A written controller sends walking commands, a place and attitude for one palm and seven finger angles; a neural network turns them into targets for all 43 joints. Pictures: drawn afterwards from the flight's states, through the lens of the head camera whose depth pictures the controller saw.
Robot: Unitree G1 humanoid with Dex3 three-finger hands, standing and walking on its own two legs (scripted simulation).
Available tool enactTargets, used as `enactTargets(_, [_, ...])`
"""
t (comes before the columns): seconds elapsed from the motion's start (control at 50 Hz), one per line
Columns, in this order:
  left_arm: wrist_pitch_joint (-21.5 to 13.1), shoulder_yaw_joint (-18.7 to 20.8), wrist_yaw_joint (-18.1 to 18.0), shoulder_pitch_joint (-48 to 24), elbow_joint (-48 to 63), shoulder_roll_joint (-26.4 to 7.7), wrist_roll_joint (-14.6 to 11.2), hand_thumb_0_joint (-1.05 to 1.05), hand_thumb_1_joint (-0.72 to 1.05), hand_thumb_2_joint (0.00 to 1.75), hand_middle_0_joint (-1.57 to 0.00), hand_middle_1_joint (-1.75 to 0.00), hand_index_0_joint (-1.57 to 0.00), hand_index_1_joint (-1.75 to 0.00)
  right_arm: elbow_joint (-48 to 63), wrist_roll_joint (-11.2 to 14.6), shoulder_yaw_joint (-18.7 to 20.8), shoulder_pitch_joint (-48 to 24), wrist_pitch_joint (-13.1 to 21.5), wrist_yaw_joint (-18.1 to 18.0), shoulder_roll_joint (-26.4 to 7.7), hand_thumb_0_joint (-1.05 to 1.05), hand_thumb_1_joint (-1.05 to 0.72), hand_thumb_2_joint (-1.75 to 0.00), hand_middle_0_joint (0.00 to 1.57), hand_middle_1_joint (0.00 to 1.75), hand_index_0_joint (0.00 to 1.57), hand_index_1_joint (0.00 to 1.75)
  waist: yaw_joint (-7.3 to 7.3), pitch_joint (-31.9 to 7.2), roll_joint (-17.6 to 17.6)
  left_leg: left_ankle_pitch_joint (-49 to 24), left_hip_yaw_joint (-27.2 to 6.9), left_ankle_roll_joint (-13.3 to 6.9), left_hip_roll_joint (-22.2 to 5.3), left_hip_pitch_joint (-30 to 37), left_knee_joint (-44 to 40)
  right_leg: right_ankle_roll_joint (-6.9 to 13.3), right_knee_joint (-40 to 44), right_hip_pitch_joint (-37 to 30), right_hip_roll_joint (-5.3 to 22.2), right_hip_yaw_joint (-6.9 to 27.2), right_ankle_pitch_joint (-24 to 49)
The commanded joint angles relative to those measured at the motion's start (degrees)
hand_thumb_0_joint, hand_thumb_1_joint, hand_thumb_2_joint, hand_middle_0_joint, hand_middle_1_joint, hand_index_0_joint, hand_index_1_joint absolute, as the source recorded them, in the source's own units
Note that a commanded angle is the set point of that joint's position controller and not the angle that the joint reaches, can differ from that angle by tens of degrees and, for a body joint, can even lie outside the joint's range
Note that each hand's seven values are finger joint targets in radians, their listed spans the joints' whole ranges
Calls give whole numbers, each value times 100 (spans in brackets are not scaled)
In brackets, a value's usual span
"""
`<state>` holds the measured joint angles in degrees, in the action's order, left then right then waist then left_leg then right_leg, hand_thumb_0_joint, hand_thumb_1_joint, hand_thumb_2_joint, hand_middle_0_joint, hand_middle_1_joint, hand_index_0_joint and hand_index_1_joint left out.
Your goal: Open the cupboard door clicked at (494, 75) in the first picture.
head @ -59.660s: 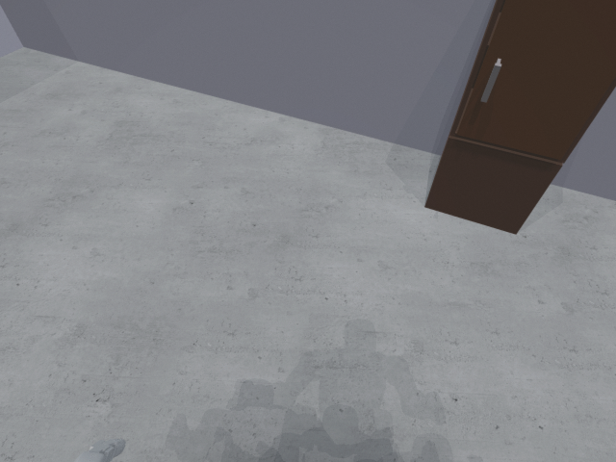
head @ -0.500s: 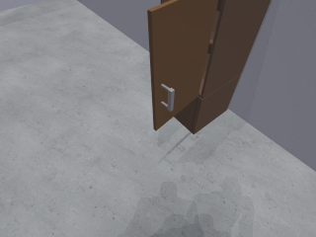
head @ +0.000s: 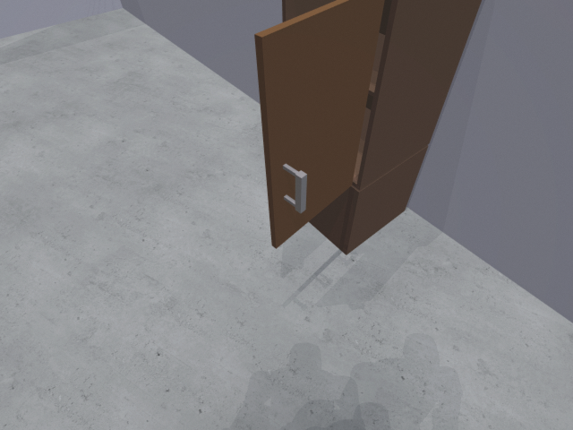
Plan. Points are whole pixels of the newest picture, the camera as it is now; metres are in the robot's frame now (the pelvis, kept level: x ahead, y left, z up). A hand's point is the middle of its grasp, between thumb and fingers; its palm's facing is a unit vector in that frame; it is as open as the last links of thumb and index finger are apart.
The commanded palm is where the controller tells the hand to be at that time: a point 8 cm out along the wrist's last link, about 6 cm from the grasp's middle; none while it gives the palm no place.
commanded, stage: look to check the result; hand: left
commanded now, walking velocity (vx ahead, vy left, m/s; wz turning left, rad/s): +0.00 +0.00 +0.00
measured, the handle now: (294, 188) +0.65 +0.02 -0.12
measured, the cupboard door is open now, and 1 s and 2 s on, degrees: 97 97 97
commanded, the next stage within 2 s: stand and wait in 0.56 s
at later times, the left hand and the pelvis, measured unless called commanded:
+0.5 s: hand out of the picture +0.01 +0.15 -0.17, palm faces +0.05 -0.98 -0.22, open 7.3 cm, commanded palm none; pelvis +0.02 -0.02 +0.00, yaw +1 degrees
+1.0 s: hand out of the picture +0.04 +0.16 -0.17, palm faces +0.04 -0.97 -0.23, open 7.3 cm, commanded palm none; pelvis +0.03 -0.02 +0.00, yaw +1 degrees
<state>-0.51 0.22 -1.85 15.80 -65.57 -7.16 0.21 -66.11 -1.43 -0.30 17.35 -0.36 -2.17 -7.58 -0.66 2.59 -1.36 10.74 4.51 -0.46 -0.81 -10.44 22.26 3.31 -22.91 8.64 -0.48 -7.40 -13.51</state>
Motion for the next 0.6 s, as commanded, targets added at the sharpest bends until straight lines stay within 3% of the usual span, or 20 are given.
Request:
enactTargets(0.0, [-48, 123, -32, 403, 101, -658, 10, 0, 90, 90, -20, -30, -20, -30, 97, 26, 56, 417, 60, -14, -466, 0, -90, -90, 20, 30, 20, 30, 25, 203, 36, -358, -586, -114, -528, -21, -361, 16, 637, 214, 761, 833, 246])
enactTargets(0.3, [-77, 138, -49, 394, 82, -701, 9, 0, 90, 90, -20, -30, -20, -30, 93, 32, 77, 329, 47, -41, -550, 0, -90, -90, 20, 30, 20, 30, 14, 126, 101, -648, -534, -79, -544, 134, -226, -21, 662, 28, 802, 794, 897])
enactTargets(0.58, [-75, 184, -71, 285, 152, -836, 11, 0, 90, 90, -20, -30, -20, -30, 119, 34, 92, 223, 21, -52, -601, 0, -90, -90, 20, 30, 20, 30, 24, 131, 213, -679, -449, -40, -519, 118, -138, -203, 684, -165, 837, 784, 1529])
